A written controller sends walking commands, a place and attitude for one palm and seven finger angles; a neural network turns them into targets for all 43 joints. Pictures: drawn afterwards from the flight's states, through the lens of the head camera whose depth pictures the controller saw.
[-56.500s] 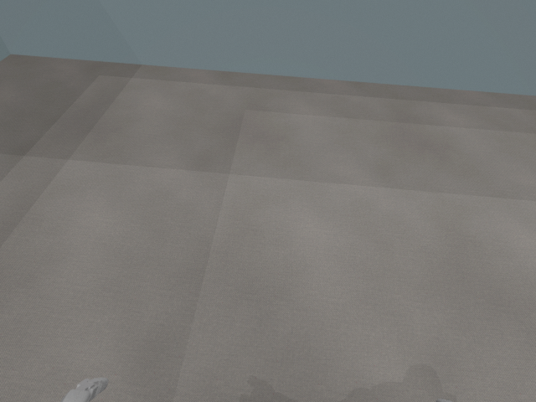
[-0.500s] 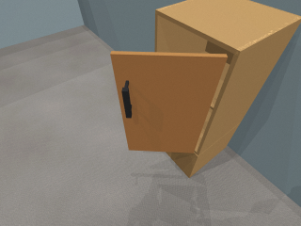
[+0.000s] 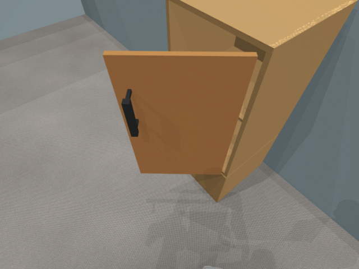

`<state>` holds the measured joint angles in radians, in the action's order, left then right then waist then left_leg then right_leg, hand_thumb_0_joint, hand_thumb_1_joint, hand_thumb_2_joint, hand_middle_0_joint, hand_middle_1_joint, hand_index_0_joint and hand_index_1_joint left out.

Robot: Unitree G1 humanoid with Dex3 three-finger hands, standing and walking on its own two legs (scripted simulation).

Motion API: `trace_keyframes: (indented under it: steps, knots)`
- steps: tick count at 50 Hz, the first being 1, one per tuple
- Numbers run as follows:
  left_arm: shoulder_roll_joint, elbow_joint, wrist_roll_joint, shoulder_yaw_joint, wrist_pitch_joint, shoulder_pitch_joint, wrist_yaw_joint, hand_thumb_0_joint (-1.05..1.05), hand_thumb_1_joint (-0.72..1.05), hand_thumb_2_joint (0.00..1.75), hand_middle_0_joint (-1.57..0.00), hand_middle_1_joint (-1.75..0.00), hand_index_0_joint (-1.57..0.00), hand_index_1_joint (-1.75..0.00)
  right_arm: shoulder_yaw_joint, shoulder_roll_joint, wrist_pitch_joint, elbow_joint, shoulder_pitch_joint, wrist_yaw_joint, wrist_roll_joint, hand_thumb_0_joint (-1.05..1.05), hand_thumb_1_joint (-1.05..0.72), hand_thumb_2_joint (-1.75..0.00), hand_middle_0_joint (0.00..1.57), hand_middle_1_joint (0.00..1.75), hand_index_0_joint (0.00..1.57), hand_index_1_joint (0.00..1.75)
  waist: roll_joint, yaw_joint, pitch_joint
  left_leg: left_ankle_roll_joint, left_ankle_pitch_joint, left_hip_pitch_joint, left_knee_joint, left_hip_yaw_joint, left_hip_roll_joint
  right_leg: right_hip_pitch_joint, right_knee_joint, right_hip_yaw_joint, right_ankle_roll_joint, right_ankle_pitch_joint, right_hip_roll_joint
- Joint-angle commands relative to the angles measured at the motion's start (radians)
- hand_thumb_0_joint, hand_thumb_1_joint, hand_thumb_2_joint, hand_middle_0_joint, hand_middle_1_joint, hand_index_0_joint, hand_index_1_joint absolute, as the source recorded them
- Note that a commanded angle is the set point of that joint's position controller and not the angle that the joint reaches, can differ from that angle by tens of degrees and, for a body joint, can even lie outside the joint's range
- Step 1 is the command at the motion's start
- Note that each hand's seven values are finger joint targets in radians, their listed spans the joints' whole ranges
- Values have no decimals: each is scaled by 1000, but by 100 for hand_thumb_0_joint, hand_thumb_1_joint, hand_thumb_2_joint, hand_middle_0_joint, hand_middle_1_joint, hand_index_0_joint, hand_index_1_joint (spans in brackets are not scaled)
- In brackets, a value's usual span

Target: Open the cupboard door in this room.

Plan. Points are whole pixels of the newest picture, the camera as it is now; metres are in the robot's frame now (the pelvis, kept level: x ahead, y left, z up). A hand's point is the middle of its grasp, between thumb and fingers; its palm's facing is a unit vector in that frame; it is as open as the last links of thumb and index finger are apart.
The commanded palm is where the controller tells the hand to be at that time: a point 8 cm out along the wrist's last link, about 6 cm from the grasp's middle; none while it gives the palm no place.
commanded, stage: come to a stop and stand still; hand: left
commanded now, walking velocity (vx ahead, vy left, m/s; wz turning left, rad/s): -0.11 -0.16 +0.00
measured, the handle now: (132, 113) +0.50 +0.16 +0.01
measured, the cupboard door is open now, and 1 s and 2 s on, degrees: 50 50 50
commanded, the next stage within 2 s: look again from close up in 1.12 s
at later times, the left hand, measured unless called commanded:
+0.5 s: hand out of the picture +0.02 +0.14 -0.16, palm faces +0.14 -0.95 -0.26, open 7.3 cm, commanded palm none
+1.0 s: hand out of the picture -0.09 +0.05 -0.17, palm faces +0.05 -0.99 -0.12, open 7.4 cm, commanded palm none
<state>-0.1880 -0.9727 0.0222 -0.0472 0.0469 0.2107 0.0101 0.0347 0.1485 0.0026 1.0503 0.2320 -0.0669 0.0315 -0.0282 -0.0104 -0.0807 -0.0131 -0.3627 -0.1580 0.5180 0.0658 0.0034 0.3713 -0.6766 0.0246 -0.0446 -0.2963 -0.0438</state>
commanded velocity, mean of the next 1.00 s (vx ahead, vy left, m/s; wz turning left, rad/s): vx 0.01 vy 0.06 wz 0.00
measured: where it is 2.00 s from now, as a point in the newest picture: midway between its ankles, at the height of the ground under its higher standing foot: outside the picture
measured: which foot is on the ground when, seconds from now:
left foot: down 0.00-0.06, up 0.08-0.42, down 0.44-1.00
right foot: down 0.00-0.42, up 0.44-0.60, down 0.62-1.00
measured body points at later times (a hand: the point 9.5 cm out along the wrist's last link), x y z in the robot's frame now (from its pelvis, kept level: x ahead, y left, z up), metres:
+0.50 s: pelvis -0.04 -0.07 +0.00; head -0.02 -0.07 +0.45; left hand +0.02 +0.19 -0.14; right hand -0.05 -0.33 -0.14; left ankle -0.03 +0.03 -0.73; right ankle -0.06 -0.18 -0.66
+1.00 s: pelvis -0.08 -0.10 +0.01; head -0.07 -0.08 +0.46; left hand -0.09 +0.10 -0.16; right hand -0.01 -0.34 -0.13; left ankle -0.03 +0.03 -0.73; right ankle -0.11 -0.26 -0.73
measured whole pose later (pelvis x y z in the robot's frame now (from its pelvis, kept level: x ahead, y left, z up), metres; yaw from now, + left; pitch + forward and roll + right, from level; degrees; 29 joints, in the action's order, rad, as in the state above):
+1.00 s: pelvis -0.08 -0.10 +0.01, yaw +1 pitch -2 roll +0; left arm -0.14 -1.03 0.02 0.02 0.01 0.32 0.02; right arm 0.02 0.17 0.01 1.02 0.18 -0.01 0.01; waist -0.04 0.02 -0.05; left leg -0.02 -0.18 -0.29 0.51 0.03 -0.05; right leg 0.15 -0.50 0.09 0.05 -0.32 0.02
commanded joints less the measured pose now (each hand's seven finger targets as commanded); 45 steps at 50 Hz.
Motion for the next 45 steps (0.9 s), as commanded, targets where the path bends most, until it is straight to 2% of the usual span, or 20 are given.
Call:
trace_keyframes:
  steps: [1,3,4,8,12,15,18,19,20,21,22,24,26,28,29,31,32,33,35,45]
  knots:
    - [-88,55,12,-40,-13,128,-4,0,90,90,-20,-30,-20,-30,55,194,-4,-71,-18,-14,-2,0,-90,-90,20,30,20,30,61,47,77,108,550,-76,49,-131,-233,-108,97,83,-7,350,97]
    - [-176,48,18,-45,-21,172,9,0,90,90,-20,-30,-20,-30,47,104,7,-75,51,-7,-25,0,-90,-90,20,30,20,30,-287,41,166,10,-241,-245,418,19,40,-260,262,333,-100,842,331]
    - [-157,49,8,-40,-22,188,19,0,90,90,-20,-30,-20,-30,42,114,24,-75,43,-9,-25,0,-90,-90,20,30,20,30,-275,58,204,22,-298,-236,533,-94,32,-251,307,364,-106,772,326]
    - [-112,78,-6,-19,-52,72,32,0,90,90,-20,-30,-20,-30,34,91,27,-53,39,28,-21,0,-90,-90,20,30,20,30,14,6,147,10,-54,-272,610,-122,4,-191,375,309,-80,333,254]
    - [-125,68,-6,-23,-71,90,34,0,90,90,-20,-30,-20,-30,35,114,31,-46,81,37,-23,0,-90,-90,20,30,20,30,-31,11,126,-5,18,-285,454,-106,15,-285,460,295,72,229,219]
    - [-146,61,-8,-50,-58,63,34,0,90,90,-20,-30,-20,-30,50,140,37,-21,202,23,-27,0,-90,-90,20,30,20,30,-174,-16,107,-12,-67,-204,246,-24,49,-353,529,213,223,449,185]
    - [-206,86,-7,-90,-26,-59,35,0,90,90,-20,-30,-20,-30,70,166,22,29,417,5,-34,0,-90,-90,20,30,20,30,-256,-81,88,39,-100,52,-145,138,129,-321,539,64,370,731,105]
    - [-221,103,-23,-96,-9,-118,44,0,90,90,-20,-30,-20,-30,70,164,6,44,507,-6,-35,0,-90,-90,20,30,20,30,-152,-142,92,87,44,203,-319,127,101,-212,346,-12,400,747,42]
    - [-167,115,-40,-83,13,-76,54,0,90,90,-20,-30,-20,-30,63,170,-10,7,471,-20,-29,0,-90,-90,20,30,20,30,255,-134,112,176,211,165,-392,-69,-132,-172,-177,-60,311,383,-34]
    - [-126,71,-55,-63,38,86,63,0,90,90,-20,-30,-20,-30,40,135,15,-108,126,-29,-30,0,-90,-90,20,30,20,30,474,27,49,245,268,-320,-286,-280,-349,-207,-663,139,110,-385,20]
    - [-125,58,-48,-75,58,205,57,0,90,90,-20,-30,-20,-30,31,147,18,-232,-202,-14,-6,0,-90,-90,20,30,20,30,344,174,-19,253,103,-575,-307,-300,-387,-182,-848,246,-12,-326,75]
    - [-77,81,8,-70,40,303,23,0,90,90,-20,-30,-20,-30,37,196,7,-309,-354,27,24,0,-90,-90,20,30,20,30,182,258,1,157,-113,-653,-242,-258,-260,-160,-691,143,-22,-265,67]
    - [-38,67,8,-26,17,166,20,0,90,90,-20,-30,-20,-30,36,179,4,-224,-144,31,25,0,-90,-90,20,30,20,30,163,111,-71,155,-152,-505,-274,-221,-203,-99,-315,-11,20,-237,77]
    - [-5,40,3,5,-32,196,17,0,90,90,-20,-30,-20,-30,32,176,14,-146,14,33,20,0,-90,-90,20,30,20,30,-17,77,12,126,7,-231,-36,-170,-154,-131,135,-79,55,-167,49]
    - [-21,23,5,14,-49,204,23,0,90,90,-20,-30,-20,-30,30,150,12,-125,71,36,4,0,-90,-90,20,30,20,30,-134,52,50,88,127,-143,123,-95,-89,-133,307,-22,61,1,71]
    - [-140,36,2,14,-71,163,31,0,90,90,-20,-30,-20,-30,23,92,9,-144,92,41,-17,0,-90,-90,20,30,20,30,-326,-9,64,4,-56,-255,203,-13,5,-183,301,367,-47,554,338]
    - [-167,42,4,16,-73,146,26,0,90,90,-20,-30,-20,-30,20,97,2,-138,86,52,-20,0,-90,-90,20,30,20,30,-176,-21,110,-2,-57,-163,162,-26,0,-161,279,327,-94,563,362]
    - [-181,44,7,4,-66,106,24,0,90,90,-20,-30,-20,-30,27,108,-5,-132,76,57,-22,0,-90,-90,20,30,20,30,-74,-38,135,5,112,-77,58,-20,2,-146,200,239,-52,520,265]
    - [-137,33,-5,12,-66,103,28,0,90,90,-20,-30,-20,-30,31,156,-17,-105,51,49,-24,0,-90,-90,20,30,20,30,-66,-20,150,35,458,62,85,-61,-72,-72,143,135,21,459,133]
    - [-85,-23,0,31,-48,169,21,0,90,90,-20,-30,-20,-30,15,134,-5,-75,-36,49,-27,0,-90,-90,20,30,20,30,57,14,-65,28,0,-50,-124,-113,-86,-6,331,132,27,-105,99]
